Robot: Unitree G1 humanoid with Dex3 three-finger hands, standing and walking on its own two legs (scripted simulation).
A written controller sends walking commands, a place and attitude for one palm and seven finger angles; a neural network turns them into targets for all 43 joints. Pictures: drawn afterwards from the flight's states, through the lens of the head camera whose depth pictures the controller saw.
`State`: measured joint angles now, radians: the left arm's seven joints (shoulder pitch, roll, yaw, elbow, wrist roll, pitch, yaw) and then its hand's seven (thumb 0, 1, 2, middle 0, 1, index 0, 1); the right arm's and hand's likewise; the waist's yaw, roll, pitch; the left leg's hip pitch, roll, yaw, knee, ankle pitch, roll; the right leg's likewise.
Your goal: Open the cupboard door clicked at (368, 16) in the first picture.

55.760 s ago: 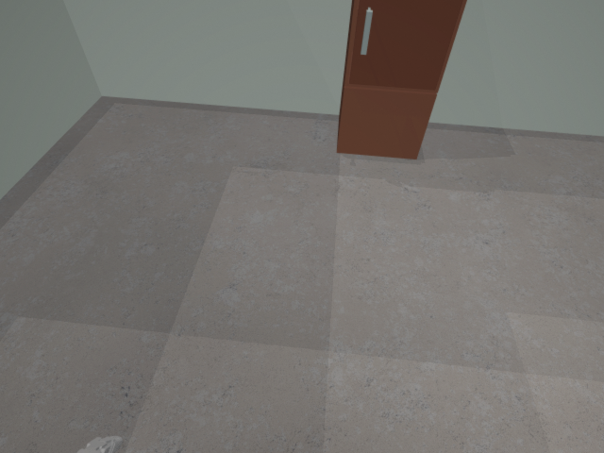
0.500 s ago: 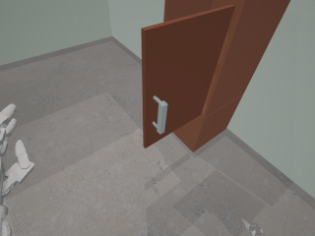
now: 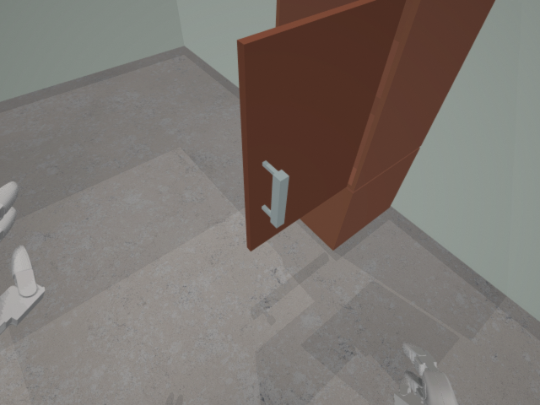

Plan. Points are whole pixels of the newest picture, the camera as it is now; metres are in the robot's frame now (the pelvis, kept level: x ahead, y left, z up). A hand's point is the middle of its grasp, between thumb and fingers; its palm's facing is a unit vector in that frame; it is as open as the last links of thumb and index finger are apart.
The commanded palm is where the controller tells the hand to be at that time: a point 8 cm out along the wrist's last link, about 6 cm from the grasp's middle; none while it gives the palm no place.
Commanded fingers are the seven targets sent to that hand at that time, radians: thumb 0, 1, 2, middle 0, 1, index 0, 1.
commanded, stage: stop stepping back and stand still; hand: left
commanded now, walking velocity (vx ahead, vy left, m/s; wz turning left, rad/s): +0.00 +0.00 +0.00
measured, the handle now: (272, 195) +0.56 +0.04 -0.10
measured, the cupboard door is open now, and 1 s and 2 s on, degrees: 90 90 90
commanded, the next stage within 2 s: let the arm hang, fingers relaxed in 0.14 s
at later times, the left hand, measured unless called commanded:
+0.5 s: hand out of the picture +0.07 +0.21 -0.15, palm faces -0.03 -0.97 -0.24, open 7.4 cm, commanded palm none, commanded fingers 0.00 0.90 0.90 -0.20 -0.30 -0.20 -0.30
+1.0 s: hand out of the picture -0.04 +0.22 -0.16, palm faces +0.04 -0.97 -0.26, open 7.3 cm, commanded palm none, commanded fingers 0.00 0.90 0.90 -0.20 -0.30 -0.20 -0.30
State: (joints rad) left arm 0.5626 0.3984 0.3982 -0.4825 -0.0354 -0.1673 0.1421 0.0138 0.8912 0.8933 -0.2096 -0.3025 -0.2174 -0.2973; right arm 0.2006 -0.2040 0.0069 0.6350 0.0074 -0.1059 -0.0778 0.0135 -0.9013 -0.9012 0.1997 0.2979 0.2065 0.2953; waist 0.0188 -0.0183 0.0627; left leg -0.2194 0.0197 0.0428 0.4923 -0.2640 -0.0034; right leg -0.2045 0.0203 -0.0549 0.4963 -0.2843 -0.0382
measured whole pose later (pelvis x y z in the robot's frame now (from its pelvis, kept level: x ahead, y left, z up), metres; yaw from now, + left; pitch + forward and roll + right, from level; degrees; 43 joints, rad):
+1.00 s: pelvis -0.03 +0.02 +0.00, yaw +1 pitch -1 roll +0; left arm 0.27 0.21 0.02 1.13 0.01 0.01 0.02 0.00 0.92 0.89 -0.19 -0.30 -0.20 -0.29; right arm 0.27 -0.17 0.00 1.12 -0.02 0.01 -0.02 0.00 -0.90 -0.90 0.20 0.30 0.20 0.29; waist 0.00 0.03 0.05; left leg -0.23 -0.02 0.04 0.42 -0.17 0.03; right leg -0.20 -0.01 -0.06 0.42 -0.20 -0.01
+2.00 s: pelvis +0.00 +0.02 +0.01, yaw +1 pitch -1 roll +0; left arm 0.21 0.19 0.01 1.14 0.01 -0.01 0.02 0.00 0.91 0.89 -0.20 -0.30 -0.20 -0.29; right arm 0.20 -0.19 0.00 1.14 -0.01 -0.01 -0.03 0.00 -0.91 -0.90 0.20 0.30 0.20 0.29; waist 0.00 0.01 0.06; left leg -0.14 -0.01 0.03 0.36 -0.20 0.02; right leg -0.12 -0.01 -0.07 0.37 -0.22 -0.02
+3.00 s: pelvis +0.02 +0.01 +0.01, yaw +1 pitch -1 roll +0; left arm 0.14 0.27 0.02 1.13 0.01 -0.02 0.01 0.00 0.91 0.89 -0.20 -0.30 -0.20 -0.29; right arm 0.12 -0.28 0.00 1.14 -0.01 -0.01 -0.02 0.00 -0.90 -0.90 0.20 0.30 0.21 0.30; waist 0.00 0.01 0.06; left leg -0.10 0.00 0.03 0.31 -0.19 0.01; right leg -0.08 0.01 -0.07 0.31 -0.22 -0.03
